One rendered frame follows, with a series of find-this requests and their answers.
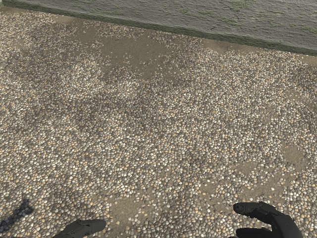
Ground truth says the robot left hand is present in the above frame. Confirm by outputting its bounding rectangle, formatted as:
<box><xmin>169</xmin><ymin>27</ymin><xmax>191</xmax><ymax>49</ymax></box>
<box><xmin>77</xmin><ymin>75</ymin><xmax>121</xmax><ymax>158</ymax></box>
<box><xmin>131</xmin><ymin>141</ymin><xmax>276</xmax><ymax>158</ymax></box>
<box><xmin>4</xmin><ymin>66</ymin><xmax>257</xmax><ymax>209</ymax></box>
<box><xmin>53</xmin><ymin>219</ymin><xmax>106</xmax><ymax>238</ymax></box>

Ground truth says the robot right hand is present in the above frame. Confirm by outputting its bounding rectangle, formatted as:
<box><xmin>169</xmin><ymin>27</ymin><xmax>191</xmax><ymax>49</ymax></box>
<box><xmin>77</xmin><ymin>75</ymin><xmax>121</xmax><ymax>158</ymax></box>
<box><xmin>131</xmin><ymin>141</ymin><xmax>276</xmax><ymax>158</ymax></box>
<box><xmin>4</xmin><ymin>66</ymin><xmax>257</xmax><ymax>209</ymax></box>
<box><xmin>229</xmin><ymin>201</ymin><xmax>303</xmax><ymax>238</ymax></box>

